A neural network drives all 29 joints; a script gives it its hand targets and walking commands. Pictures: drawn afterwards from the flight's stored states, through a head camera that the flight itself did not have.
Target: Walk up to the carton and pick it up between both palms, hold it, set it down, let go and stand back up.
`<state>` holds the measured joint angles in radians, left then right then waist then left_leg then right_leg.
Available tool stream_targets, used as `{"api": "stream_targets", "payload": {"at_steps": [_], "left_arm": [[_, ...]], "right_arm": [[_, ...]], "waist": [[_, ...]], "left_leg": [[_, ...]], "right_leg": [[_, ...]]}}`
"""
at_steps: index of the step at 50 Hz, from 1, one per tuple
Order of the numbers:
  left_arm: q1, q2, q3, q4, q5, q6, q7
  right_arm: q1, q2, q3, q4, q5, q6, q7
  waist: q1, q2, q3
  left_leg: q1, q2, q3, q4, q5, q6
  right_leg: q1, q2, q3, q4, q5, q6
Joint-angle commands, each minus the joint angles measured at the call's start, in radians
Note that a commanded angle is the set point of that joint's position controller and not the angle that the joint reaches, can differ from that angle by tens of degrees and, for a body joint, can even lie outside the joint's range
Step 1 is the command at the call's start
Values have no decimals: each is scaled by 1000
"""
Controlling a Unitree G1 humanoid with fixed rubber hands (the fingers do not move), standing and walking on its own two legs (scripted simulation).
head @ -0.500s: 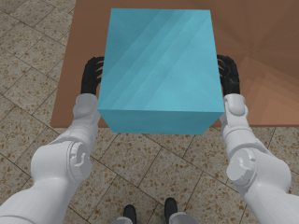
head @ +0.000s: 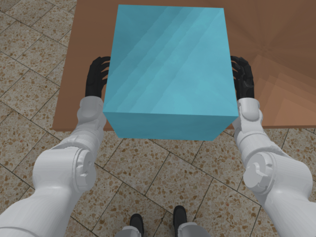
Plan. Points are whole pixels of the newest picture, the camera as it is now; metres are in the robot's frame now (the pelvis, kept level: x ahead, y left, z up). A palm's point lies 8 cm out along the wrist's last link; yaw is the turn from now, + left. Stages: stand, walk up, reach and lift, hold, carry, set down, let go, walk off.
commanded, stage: reach and lift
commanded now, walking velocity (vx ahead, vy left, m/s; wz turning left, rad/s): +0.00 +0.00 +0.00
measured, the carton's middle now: (168, 76) +0.52 -0.04 -0.02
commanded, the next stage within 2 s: none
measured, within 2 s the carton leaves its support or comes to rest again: leaves its support in 0.64 s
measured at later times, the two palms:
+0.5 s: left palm (91, 107) +0.41 +0.16 +0.01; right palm (245, 105) +0.40 -0.21 +0.02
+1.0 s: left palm (73, 98) +0.40 +0.17 +0.08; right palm (253, 93) +0.39 -0.20 +0.09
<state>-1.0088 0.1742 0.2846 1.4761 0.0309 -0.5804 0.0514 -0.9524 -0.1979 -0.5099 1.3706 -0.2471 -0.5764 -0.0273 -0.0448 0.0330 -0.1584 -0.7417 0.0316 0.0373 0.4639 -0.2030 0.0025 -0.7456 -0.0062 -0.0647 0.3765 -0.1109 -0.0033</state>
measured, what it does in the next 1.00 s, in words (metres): stands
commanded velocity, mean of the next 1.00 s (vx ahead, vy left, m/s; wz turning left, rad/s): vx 0.00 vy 0.00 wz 0.00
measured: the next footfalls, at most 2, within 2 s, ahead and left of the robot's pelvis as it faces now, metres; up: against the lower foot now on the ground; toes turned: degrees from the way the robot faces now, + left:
none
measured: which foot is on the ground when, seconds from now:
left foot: down 0.00-1.00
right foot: down 0.00-1.00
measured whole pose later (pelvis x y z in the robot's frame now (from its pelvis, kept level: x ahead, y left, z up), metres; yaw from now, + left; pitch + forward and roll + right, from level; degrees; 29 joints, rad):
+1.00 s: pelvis -0.03 +0.00 +0.00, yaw +3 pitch +16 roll -1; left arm -0.92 0.20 -0.01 1.42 -0.22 -0.41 0.06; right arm -0.84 -0.19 -0.18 1.18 0.04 -0.27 -0.06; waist -0.06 0.05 -0.20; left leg -0.59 0.01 -0.01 0.51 -0.20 0.00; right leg -0.58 -0.02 -0.10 0.44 -0.14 -0.01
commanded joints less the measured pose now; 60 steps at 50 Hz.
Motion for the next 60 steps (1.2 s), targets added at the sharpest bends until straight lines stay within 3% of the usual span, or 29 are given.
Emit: {"api": "stream_targets", "payload": {"at_steps": [1, 2, 4, 5, 7, 9, 14, 16, 18, 20, 21, 24, 27, 28, 29, 34, 35, 37, 38, 39, 41, 47, 48, 50, 51, 52, 56, 58, 60], "left_arm": [[-394, -510, -186, -39, 112, -25, -130], [-383, -521, -203, -43, 102, -21, -126], [-394, -532, -205, -30, 88, -29, -128], [-341, -513, -196, -2, 100, -13, -130], [-406, -531, -233, -62, 65, -22, -127], [-446, -519, -233, -64, 43, -37, -124], [-437, -528, -274, -93, 31, -23, -119], [-457, -492, -259, -67, 16, -23, -122], [-483, -516, -302, -91, -15, -26, -122], [-484, -549, -347, -158, -43, -29, -111], [-464, -528, -322, -122, -36, -19, -117], [-497, -534, -364, -160, -81, -16, -118], [-543, -556, -378, -190, -86, -12, -120], [-578, -580, -399, -205, -97, -15, -120], [-570, -578, -391, -201, -105, -17, -119], [-602, -600, -445, -295, -171, 0, -121], [-621, -615, -451, -311, -165, 0, -117], [-632, -603, -436, -310, -160, 11, -119], [-640, -586, -425, -281, -161, 18, -122], [-645, -593, -426, -270, -164, 27, -126], [-636, -611, -445, -313, -188, 46, -125], [-594, -622, -410, -317, -162, 106, -142], [-599, -632, -439, -371, -163, 109, -141], [-569, -642, -436, -413, -144, 139, -131], [-561, -641, -455, -465, -163, 153, -128], [-540, -668, -452, -464, -150, 182, -128], [-524, -713, -496, -642, -154, 259, -102], [-475, -714, -499, -681, -139, 313, -99], [-435, -717, -503, -743, -141, 347, -100]], "right_arm": [[-343, 526, 273, 63, -122, -38, 173], [-333, 519, 281, 75, -112, -33, 173], [-377, 519, 291, 54, -116, -53, 175], [-322, 524, 307, 99, -85, -26, 172], [-373, 513, 313, 54, -69, -29, 177], [-400, 504, 317, 54, -77, -37, 183], [-394, 500, 342, 26, -36, -19, 185], [-409, 507, 341, 33, -48, -4, 186], [-413, 506, 342, 11, -32, 3, 185], [-417, 520, 382, -31, -9, -4, 185], [-400, 532, 409, -26, 5, 19, 183], [-416, 532, 425, -51, 33, 39, 183], [-439, 567, 433, -91, 41, 55, 179], [-443, 575, 433, -94, 39, 59, 177], [-443, 596, 442, -95, 42, 65, 176], [-455, 654, 533, -214, 116, 118, 161], [-465, 655, 537, -224, 113, 121, 161], [-463, 674, 548, -226, 126, 151, 158], [-482, 687, 554, -244, 143, 162, 156], [-495, 685, 552, -252, 142, 175, 153], [-488, 677, 575, -315, 165, 192, 145], [-450, 703, 616, -341, 213, 272, 129], [-432, 700, 624, -358, 229, 282, 129], [-423, 692, 639, -391, 255, 307, 131], [-390, 700, 661, -420, 282, 325, 128], [-381, 675, 660, -419, 288, 344, 128], [-359, 659, 691, -525, 330, 398, 140], [-346, 632, 698, -547, 352, 433, 142], [-360, 648, 738, -647, 381, 453, 140]], "waist": [[0, 12, -709], [2, 31, -712], [6, -13, -734], [13, -13, -665], [10, 13, -708], [16, -19, -711], [17, 34, -715], [24, -37, -685], [6, -25, -697], [10, 14, -788], [30, -8, -722], [2, -7, -734], [2, 5, -744], [-18, 10, -743], [-6, -1, -740], [-24, -24, -791], [-23, 8, -800], [-31, -25, -746], [3, -39, -728], [-24, -53, -699], [-26, -50, -724], [-26, -67, -593], [-45, -32, -615], [-31, -10, -591], [-51, -34, -604], [-44, 15, -567], [-35, 46, -575], [-35, 48, -525], [-12, 19, -517]], "left_leg": [[269, -20, 32, 52, 470, -36], [270, -17, 31, 49, 475, -42], [283, -17, 27, 65, 498, -38], [257, -23, 33, 54, 437, -33], [251, -16, 29, 57, 435, -41], [261, -15, 22, 64, 414, -36], [326, -15, 18, 72, 423, -47], [277, -24, 15, 65, 319, -27], [258, -20, 13, 66, 309, -30], [320, -20, 1, 91, 388, -48], [290, -28, 13, 94, 350, -34], [271, -29, -1, 80, 308, -38], [259, -35, -5, 81, 287, -34], [261, -34, -11, 80, 275, -38], [260, -35, -11, 79, 253, -31], [200, -51, -25, 86, 222, -21], [198, -49, -26, 73, 234, -28], [187, -52, -28, 58, 157, -16], [173, -58, -25, 49, 132, -4], [143, -61, -26, 39, 79, -3], [173, -62, -30, 40, 104, -5], [212, -67, -45, -14, 125, -5], [244, -64, -53, -24, 152, -20], [329, -61, -62, -23, 233, -32], [368, -57, -70, -21, 267, -36], [399, -60, -76, -28, 289, -46], [541, -47, -87, -36, 385, -78], [586, -45, -85, -50, 389, -80], [582, -48, -91, -48, 416, -74]], "right_leg": [[471, 15, -29, 104, 590, 27], [484, 14, -29, 105, 583, 19], [456, 23, -35, 108, 575, 23], [481, 19, -22, 103, 548, 21], [473, 24, -27, 113, 524, 16], [436, 32, -32, 105, 454, 19], [368, 41, -38, 94, 395, 9], [376, 40, -30, 91, 326, 16], [382, 38, -37, 108, 316, 11], [397, 47, -30, 115, 385, 2], [412, 43, -19, 111, 357, 7], [431, 43, -18, 116, 339, 11], [429, 44, -13, 120, 313, 12], [424, 47, -18, 122, 309, 11], [435, 41, -12, 119, 291, 9], [554, 35, 17, 144, 326, 20], [556, 33, 9, 154, 334, 18], [546, 29, 18, 140, 273, 24], [550, 21, 29, 130, 234, 29], [568, 17, 28, 130, 214, 29], [582, 18, 28, 125, 225, 28], [680, 8, 43, 82, 242, 25], [677, 12, 40, 78, 260, 23], [650, 23, 39, 52, 276, 14], [666, 27, 35, 52, 309, 14], [650, 29, 30, 36, 282, 6], [599, 52, 10, -8, 224, -11], [608, 53, 14, -32, 210, -17], [655, 57, 29, -35, 235, -9]]}}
